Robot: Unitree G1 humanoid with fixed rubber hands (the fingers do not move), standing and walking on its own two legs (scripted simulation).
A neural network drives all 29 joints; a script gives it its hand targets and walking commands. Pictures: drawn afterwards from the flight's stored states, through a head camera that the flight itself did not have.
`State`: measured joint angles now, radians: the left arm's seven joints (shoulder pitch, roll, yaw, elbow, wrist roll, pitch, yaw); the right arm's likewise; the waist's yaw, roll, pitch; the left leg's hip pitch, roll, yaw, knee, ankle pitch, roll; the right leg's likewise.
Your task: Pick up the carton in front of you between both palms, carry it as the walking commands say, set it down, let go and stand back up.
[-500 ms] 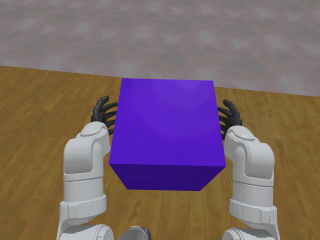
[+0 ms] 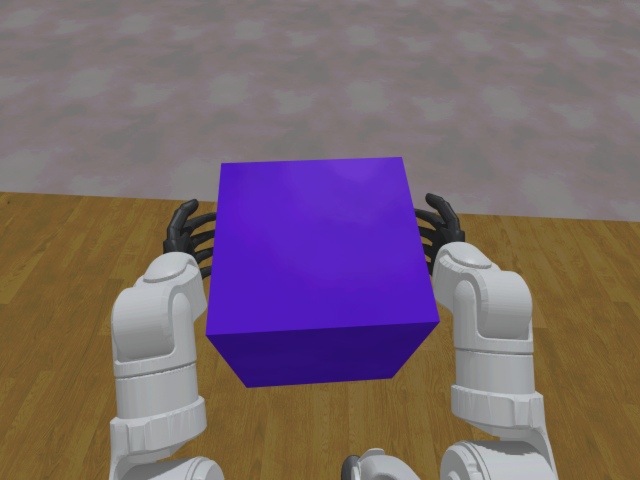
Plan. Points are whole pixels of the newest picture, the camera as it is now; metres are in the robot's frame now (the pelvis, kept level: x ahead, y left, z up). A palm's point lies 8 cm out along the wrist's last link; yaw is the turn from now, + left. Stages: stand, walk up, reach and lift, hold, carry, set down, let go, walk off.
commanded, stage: carry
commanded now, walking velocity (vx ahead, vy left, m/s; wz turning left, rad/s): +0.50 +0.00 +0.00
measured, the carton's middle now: (316, 283) +0.35 -0.01 +0.04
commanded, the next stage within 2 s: none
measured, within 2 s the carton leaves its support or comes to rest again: neither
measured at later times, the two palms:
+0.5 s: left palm (211, 129) +0.63 +0.14 +0.09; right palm (388, 127) +0.64 -0.16 +0.08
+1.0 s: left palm (223, 56) +0.94 +0.14 +0.06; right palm (359, 55) +0.93 -0.16 +0.07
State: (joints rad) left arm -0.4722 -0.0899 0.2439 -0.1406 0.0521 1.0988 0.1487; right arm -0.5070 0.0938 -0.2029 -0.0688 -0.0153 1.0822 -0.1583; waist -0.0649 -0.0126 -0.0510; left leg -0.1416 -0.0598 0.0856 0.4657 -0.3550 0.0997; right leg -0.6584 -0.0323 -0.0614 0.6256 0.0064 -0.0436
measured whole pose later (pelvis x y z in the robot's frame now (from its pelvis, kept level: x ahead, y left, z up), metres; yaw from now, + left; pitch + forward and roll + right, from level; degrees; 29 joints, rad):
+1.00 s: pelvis +0.59 +0.00 -0.04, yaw +0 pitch +6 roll -1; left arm -0.46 -0.10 0.24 -0.13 0.05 1.08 0.14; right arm -0.49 0.09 -0.21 -0.07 -0.01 1.07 -0.15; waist -0.06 -0.01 -0.03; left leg -0.20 -0.05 0.09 0.46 -0.29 0.11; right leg -0.71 -0.05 -0.03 0.78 -0.09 -0.03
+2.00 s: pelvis +1.20 +0.01 -0.08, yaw -1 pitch +5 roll -2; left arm -0.46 -0.11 0.23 -0.08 0.06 1.06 0.14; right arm -0.46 0.09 -0.22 -0.04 -0.01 1.05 -0.15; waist -0.06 0.00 -0.01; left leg -0.27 -0.06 0.11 0.46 -0.22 0.14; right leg -0.71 -0.06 -0.02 0.95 -0.24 -0.02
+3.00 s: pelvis +1.82 +0.01 -0.09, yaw -1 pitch +4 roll -1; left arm -0.03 -0.13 0.06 -0.43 0.07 1.18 0.12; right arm -0.01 0.13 -0.06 -0.44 -0.05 1.19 -0.13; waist -0.02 0.00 -0.13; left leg -0.17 0.02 0.19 0.28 -0.18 0.06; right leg -0.55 -0.10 -0.08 0.85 -0.24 0.02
